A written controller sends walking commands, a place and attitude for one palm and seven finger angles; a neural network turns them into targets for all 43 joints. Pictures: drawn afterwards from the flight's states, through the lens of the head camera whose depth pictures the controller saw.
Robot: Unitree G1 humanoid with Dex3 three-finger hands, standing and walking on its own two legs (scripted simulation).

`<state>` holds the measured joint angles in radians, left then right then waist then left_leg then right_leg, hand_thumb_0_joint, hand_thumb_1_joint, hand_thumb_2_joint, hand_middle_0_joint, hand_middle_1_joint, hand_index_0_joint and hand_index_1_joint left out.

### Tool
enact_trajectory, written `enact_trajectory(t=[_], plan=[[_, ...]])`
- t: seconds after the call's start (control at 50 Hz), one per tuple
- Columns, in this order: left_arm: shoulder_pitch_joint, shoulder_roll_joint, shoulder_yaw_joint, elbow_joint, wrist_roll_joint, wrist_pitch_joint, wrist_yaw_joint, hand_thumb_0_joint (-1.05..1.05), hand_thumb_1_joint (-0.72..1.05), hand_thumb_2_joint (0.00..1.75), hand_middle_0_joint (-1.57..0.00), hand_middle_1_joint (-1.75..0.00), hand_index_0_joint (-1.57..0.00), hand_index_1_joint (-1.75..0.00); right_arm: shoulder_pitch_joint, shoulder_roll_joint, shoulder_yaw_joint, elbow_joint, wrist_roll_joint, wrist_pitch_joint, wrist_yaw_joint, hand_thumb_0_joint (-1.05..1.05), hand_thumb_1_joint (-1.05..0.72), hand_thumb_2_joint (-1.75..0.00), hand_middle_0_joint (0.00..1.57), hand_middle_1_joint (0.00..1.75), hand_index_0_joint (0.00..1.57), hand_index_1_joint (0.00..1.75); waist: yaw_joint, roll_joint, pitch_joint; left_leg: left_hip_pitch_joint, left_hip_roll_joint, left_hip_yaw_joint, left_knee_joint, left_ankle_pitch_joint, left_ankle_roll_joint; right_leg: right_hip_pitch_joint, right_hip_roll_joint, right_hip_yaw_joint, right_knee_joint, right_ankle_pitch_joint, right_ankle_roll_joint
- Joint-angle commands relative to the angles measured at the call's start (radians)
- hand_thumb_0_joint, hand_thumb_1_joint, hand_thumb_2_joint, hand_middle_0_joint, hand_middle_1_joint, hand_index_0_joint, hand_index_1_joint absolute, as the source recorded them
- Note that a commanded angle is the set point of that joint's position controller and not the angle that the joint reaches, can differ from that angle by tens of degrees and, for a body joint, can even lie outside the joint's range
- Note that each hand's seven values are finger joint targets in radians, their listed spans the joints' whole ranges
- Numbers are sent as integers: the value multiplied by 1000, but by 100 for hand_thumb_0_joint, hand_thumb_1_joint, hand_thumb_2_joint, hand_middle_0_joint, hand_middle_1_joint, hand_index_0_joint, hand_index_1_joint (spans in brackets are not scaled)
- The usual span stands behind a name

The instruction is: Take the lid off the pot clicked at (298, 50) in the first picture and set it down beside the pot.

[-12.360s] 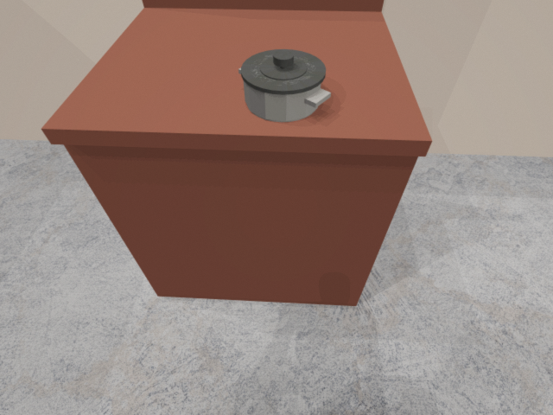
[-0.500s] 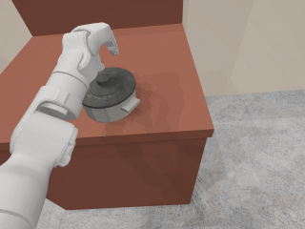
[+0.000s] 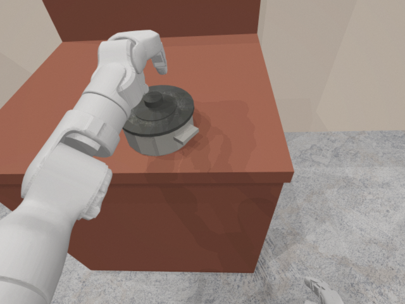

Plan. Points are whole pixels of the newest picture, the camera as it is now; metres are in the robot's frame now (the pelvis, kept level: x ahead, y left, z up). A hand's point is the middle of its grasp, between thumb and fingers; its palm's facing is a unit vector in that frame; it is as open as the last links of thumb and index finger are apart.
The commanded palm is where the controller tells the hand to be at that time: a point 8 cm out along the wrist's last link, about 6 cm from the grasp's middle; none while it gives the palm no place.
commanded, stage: lower the open fingers around the knob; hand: left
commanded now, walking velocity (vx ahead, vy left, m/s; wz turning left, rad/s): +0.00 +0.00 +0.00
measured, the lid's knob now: (153, 99) +0.50 +0.11 +0.15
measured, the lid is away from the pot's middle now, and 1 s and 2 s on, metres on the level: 0.00 0.00 0.00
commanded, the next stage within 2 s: close the fingers and squeeze the knob in 1.02 s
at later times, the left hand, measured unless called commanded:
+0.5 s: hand (149, 88) +0.48 +0.11 +0.20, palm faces -0.33 -0.09 -0.94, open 9.8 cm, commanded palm +0.45 +0.12 +0.25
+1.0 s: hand (147, 101) +0.46 +0.11 +0.18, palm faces -0.36 -0.07 -0.93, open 9.9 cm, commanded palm +0.46 +0.12 +0.23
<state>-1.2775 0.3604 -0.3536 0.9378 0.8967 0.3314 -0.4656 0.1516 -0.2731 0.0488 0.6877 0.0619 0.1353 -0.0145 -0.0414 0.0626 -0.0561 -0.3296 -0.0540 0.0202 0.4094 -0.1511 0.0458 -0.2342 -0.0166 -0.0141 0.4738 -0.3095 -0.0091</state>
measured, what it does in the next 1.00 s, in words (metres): stands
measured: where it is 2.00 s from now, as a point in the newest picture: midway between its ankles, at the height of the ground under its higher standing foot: outside the picture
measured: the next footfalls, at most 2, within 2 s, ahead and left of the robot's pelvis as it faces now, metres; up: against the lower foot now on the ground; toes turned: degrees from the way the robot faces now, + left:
none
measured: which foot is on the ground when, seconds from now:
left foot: down 0.00-1.00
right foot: down 0.00-1.00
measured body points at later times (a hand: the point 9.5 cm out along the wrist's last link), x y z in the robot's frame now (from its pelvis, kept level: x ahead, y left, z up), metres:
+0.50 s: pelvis +0.01 +0.00 +0.00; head +0.02 -0.03 +0.45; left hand +0.49 +0.11 +0.26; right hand +0.09 -0.26 -0.14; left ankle +0.03 +0.09 -0.74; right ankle -0.04 -0.11 -0.74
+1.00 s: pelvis +0.00 +0.00 +0.00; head +0.01 -0.03 +0.45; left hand +0.48 +0.11 +0.23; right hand +0.11 -0.25 -0.13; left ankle +0.03 +0.09 -0.74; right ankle -0.04 -0.11 -0.74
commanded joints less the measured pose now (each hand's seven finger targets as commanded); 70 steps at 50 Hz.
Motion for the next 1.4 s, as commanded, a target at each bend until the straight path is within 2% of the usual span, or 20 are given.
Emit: enact_trajectory(t=[0.0,0.04,0.1,0.16,0.24,0.44,0.48,0.52,0.56,0.62,0.68,0.82,0.9,0.98,1.04,1.1,1.12,1.18,1.22,1.38], plan=[[-597,182,65,-173,29,-12,50,0,-37,171,-89,-8,-89,-8,-29,-112,-39,-108,-7,-38,-9,0,-90,-90,20,30,20,30,-29,-107,-380,326,-17,-33,14,210,26,-52,51,8,-53,334,-31],[-594,196,82,-196,27,-18,51,0,-37,171,-89,-8,-89,-8,-21,-113,-42,-112,-11,-40,-5,0,-90,-90,20,30,20,30,-23,-92,-422,345,-15,-35,23,254,27,-32,50,10,-50,361,-31],[-549,160,64,-58,15,35,38,0,-37,171,-89,-8,-89,-8,0,-118,-40,-84,-7,-32,-8,0,-90,-90,20,30,20,30,-28,-154,-314,278,-21,-28,1,188,31,-52,53,-1,-64,339,-27],[-605,228,110,-79,19,36,40,0,-37,171,-89,-8,-89,-8,2,-127,-40,-84,-14,-45,-15,0,-90,-90,20,30,20,30,-26,-156,-361,290,-24,-28,6,193,36,-25,51,12,-64,368,-24],[-602,210,107,-119,16,22,33,0,-37,171,-89,-8,-89,-8,17,-127,-51,-88,-20,-64,-14,0,-90,-90,20,30,20,30,-23,-154,-438,334,-22,-34,23,255,39,-9,52,13,-50,405,-21],[-482,197,98,-151,8,17,17,0,-37,171,-89,-8,-89,-8,13,-129,-56,-109,-14,-56,-2,0,-90,-90,20,30,20,30,-15,-130,-371,319,-22,-25,39,322,43,-26,54,8,-47,441,-21],[-480,241,130,-174,12,16,19,0,-37,171,-89,-8,-89,-8,11,-132,-57,-112,-13,-55,-4,0,-90,-90,20,30,20,30,-11,-137,-383,322,-23,-23,41,309,44,-16,55,12,-46,442,-20],[-470,194,91,-191,-7,13,17,0,-37,171,-89,-8,-89,-8,13,-131,-61,-115,-12,-52,-4,0,-90,-90,20,30,20,30,-19,-117,-374,325,-23,-25,48,312,44,-29,54,6,-48,439,-24],[-460,264,144,-167,11,13,21,0,-37,171,-89,-8,-89,-8,3,-132,-56,-114,-14,-50,-8,0,-90,-90,20,30,20,30,-12,-134,-387,320,-24,-23,51,295,45,-22,55,12,-42,437,-22],[-466,143,46,-185,-10,11,17,0,-37,171,-89,-8,-89,-8,4,-125,-61,-112,-7,-45,-6,0,-90,-90,20,30,20,30,-34,-115,-358,340,-20,-29,54,290,42,-74,58,2,-49,406,-25],[-479,199,91,-145,-2,15,22,0,-37,171,-89,-8,-89,-8,5,-128,-56,-95,-10,-40,-11,0,-90,-90,20,30,20,30,-35,-122,-360,329,-24,-30,51,243,38,-75,61,3,-45,385,-25],[-466,137,50,-123,-8,8,34,0,-37,171,-89,-8,-89,-8,4,-127,-56,-93,-11,-18,-9,0,-90,-90,20,30,20,30,-42,-116,-353,310,-20,-34,52,244,32,-81,58,-5,-39,388,-30],[-500,204,102,-127,5,-1,41,0,-37,171,-89,-8,-89,-8,2,-122,-52,-97,-16,-24,-18,0,-90,-90,20,30,20,30,-34,-117,-403,319,-24,-32,50,228,35,-51,58,7,-36,394,-27],[-487,154,57,-74,-3,4,37,0,-37,171,-89,-8,-89,-8,20,-127,-53,-84,-11,-20,-21,0,-90,-90,20,30,20,30,-50,-147,-336,286,-24,-25,36,191,37,-76,60,2,-52,375,-23],[-472,213,112,-72,0,-7,40,0,-37,171,-89,-8,-89,-8,27,-131,-56,-88,-20,-28,-22,0,-90,-90,20,30,20,30,-36,-146,-368,289,-25,-27,41,202,39,-48,59,8,-46,392,-24],[-461,198,89,-50,4,-6,37,0,-37,171,-89,-8,-89,-8,33,-131,-56,-84,-13,-25,-23,0,-90,-90,20,30,20,30,-40,-146,-335,268,-25,-21,34,179,39,-59,60,6,-52,374,-22],[-466,198,96,-77,0,-12,39,0,-11,102,-52,-68,-52,-68,38,-133,-60,-86,-16,-27,-21,0,-90,-90,20,30,20,30,-34,-147,-358,280,-23,-24,38,197,39,-48,60,4,-48,385,-25],[-459,181,71,-24,3,-5,36,0,-9,102,-52,-73,-52,-73,40,-136,-56,-80,-10,-23,-25,0,-90,-90,20,30,20,30,-48,-149,-307,256,-24,-19,29,155,40,-77,63,4,-58,349,-23],[-464,229,116,-53,2,-12,40,0,-7,102,-52,-77,-52,-77,48,-140,-62,-84,-19,-29,-27,0,-90,-90,20,30,20,30,-35,-147,-348,268,-23,-22,32,160,42,-55,62,5,-56,353,-25],[-478,223,98,-39,12,-15,38,0,1,101,-54,-88,-54,-88,56,-140,-62,-84,-13,-33,-28,0,-90,-90,20,30,20,30,-45,-128,-356,271,-24,-18,37,174,43,-60,63,10,-54,365,-23]])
